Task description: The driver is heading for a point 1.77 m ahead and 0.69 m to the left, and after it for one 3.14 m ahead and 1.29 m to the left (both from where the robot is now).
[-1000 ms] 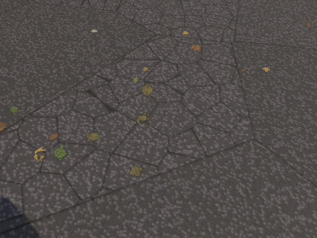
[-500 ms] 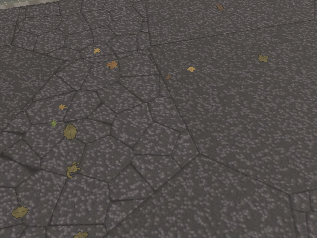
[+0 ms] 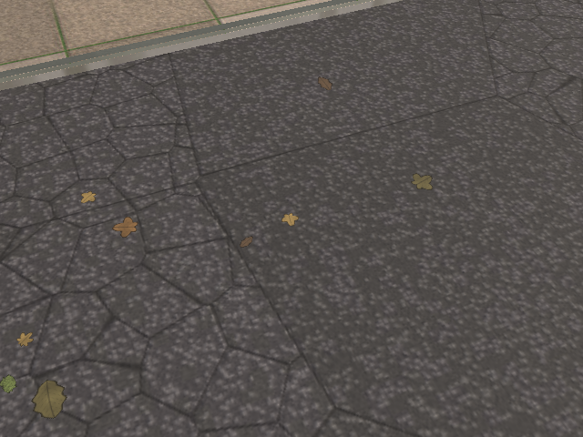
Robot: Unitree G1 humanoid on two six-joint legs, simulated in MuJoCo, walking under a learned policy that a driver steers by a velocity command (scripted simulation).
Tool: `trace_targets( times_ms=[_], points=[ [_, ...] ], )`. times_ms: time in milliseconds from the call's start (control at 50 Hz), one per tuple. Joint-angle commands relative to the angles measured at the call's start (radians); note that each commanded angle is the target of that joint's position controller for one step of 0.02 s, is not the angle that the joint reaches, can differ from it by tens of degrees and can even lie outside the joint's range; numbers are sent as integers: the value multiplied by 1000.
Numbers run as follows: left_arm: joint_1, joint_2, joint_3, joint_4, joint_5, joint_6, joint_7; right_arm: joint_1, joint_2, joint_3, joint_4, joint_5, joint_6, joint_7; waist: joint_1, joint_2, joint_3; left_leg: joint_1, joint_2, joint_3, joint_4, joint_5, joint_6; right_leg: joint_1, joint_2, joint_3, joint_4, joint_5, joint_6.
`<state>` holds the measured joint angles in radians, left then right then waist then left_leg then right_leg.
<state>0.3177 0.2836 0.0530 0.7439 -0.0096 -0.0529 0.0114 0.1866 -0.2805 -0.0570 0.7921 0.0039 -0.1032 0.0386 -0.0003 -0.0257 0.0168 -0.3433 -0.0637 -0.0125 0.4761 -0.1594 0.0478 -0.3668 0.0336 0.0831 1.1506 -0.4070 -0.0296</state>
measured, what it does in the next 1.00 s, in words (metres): walks ahead, turning left: right foot, then left foot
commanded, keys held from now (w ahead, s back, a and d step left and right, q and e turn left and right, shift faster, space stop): w+q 0.86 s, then q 0.14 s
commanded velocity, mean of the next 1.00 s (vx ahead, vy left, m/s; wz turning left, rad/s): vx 0.48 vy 0.00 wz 0.47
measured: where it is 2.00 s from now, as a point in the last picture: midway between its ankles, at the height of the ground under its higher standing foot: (254, 418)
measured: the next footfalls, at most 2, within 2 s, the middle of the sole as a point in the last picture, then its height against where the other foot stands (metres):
right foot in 0.34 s outside the picture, level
left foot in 0.82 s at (206, 418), level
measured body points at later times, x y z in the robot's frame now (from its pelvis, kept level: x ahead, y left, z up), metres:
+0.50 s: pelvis +0.26 -0.03 +0.01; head +0.28 -0.04 +0.46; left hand +0.33 +0.26 -0.08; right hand +0.42 -0.29 -0.11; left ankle +0.20 +0.10 -0.65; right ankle +0.30 -0.14 -0.73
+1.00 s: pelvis +0.48 +0.11 +0.00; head +0.52 +0.15 +0.45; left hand +0.45 +0.43 -0.10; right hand +0.75 -0.04 -0.09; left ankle +0.49 +0.19 -0.73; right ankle +0.55 -0.04 -0.65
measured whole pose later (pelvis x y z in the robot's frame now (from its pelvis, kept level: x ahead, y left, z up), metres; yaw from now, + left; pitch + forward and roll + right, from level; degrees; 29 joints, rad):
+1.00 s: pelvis +0.48 +0.11 +0.00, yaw +34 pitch +2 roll +0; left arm 0.17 0.32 0.05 0.72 0.01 -0.09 0.01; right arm 0.22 -0.30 -0.06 0.64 0.00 -0.03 0.03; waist 0.00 -0.01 0.08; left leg -0.34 -0.10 -0.02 0.47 -0.16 0.10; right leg -0.53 -0.08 0.05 1.16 -0.40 0.04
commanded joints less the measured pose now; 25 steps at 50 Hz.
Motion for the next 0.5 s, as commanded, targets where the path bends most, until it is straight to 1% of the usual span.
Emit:
trace_targets(
  times_ms=[20, 40, 80, 100, 140, 180, 220, 240, 260, 280, 300, 320, 340, 360, 380, 400, 420, 440, 460, 480, 500],
  points=[
    [-68, 104, 30, -114, 20, -40, -2, 47, -106, -18, -48, -6, 2, -7, -13, 110, -27, 250, 259, -416, -258, 19, 195, -286, -107, 18, -62, 80, 12],
    [-62, 86, 26, -116, 20, -41, -4, 56, -109, -19, -45, 0, 3, -11, -5, 123, -37, 238, 248, -387, -265, 68, 202, -268, -108, 7, -119, 74, 22],
    [-106, 59, 15, -134, 23, -41, -4, 77, -141, -28, -38, 12, 7, -23, -10, 124, -32, 193, 239, -335, -282, 130, 214, -243, -98, -21, -256, 96, 47],
    [-143, 45, 8, -143, 22, -43, -5, 84, -158, -35, -35, 16, 10, -30, -18, 119, -27, 166, 229, -310, -286, 138, 207, -216, -92, -28, -332, 153, 55],
    [-213, 34, 1, -154, 16, -48, -11, 105, -175, -41, -30, 20, 20, -39, -41, 114, -16, 119, 204, -271, -287, 131, 185, -151, -68, -35, -467, 292, 69],
    [-268, 42, 1, -164, 7, -54, -19, 145, -176, -42, -21, 24, 30, -44, -63, 116, -12, 103, 198, -269, -272, 122, 169, -95, -42, -34, -551, 393, 79],
    [-312, 57, 6, -178, 0, -60, -24, 182, -173, -42, -13, 28, 40, -46, -73, 117, -10, 121, 206, -300, -239, 82, 156, -61, -27, -21, -610, 410, 78],
    [-320, 68, 11, -183, -3, -63, -25, 192, -172, -42, -13, 29, 44, -48, -69, 121, -10, 134, 213, -326, -220, 52, 147, -38, -25, -13, -639, 398, 73],
    [-317, 81, 17, -184, -5, -67, -25, 193, -175, -44, -14, 29, 48, -50, -58, 129, -11, 142, 220, -351, -197, 33, 137, -7, -25, -10, -661, 379, 65],
    [-291, 92, 23, -179, -7, -70, -25, 185, -175, -45, -18, 28, 51, -51, -34, 136, -16, 139, 218, -365, -165, 23, 123, 46, -27, -13, -689, 366, 52],
    [-234, 107, 34, -162, -4, -72, -21, 179, -158, -41, -23, 26, 53, -52, 0, 136, -35, 119, 194, -362, -112, 27, 102, 140, -34, -20, -720, 351, 31],
    [-139, 139, 48, -145, 5, -74, -12, 168, -125, -30, -35, 19, 50, -51, 52, 123, -91, 68, 147, -329, 10, 39, 70, 291, -85, 12, -727, 322, -3],
    [23, 204, 66, -128, 17, -71, -2, 166, -56, -7, -61, -1, 45, -48, 116, -12, -227, -59, 76, -230, 309, -125, 28, 526, -273, 188, -720, 264, -68],
    [79, 274, 82, -95, 23, -51, -9, 283, -15, 8, -100, 27, 31, -48, 59, -325, -313, -353, -9, -113, 583, -448, -11, 717, -472, 607, -817, 55, -218],
    [55, 185, 65, -97, 13, -49, -15, 259, -116, -14, -76, 44, 33, -53, 75, -212, -221, -464, 67, -137, 722, -406, -23, 650, -457, 652, -860, -122, -217],
    [17, 127, 48, -100, 8, -50, -14, 173, -157, -28, -85, 37, 39, -52, 88, -124, -111, -484, 96, -132, 757, -313, -25, 551, -408, 493, -867, -62, -180],
    [-35, 100, 37, -101, 15, -49, -16, 144, -144, -29, -85, 28, 45, -51, 64, -70, -65, -447, 123, -116, 746, -240, -34, 456, -358, 369, -886, 68, -157],
    [-71, 75, 30, -93, 18, -48, -18, 119, -132, -32, -95, 20, 50, -48, 46, -71, -24, -431, 144, -113, 711, -194, -41, 387, -324, 284, -908, 166, -150],
    [-92, 68, 27, -86, 23, -50, -17, 113, -114, -32, -103, 23, 57, -41, 25, -92, -4, -394, 166, -109, 688, -164, -44, 329, -300, 209, -933, 234, -140],
    [-100, 69, 30, -79, 22, -54, -18, 107, -93, -28, -110, 26, 64, -37, 18, -98, 3, -374, 174, -96, 671, -142, -48, 296, -288, 157, -956, 284, -140],
    [-98, 76, 34, -71, 19, -59, -17, 96, -76, -25, -120, 25, 69, -33, 14, -91, 4, -373, 177, -87, 655, -121, -55, 282, -287, 116, -972, 334, -148]
  ],
)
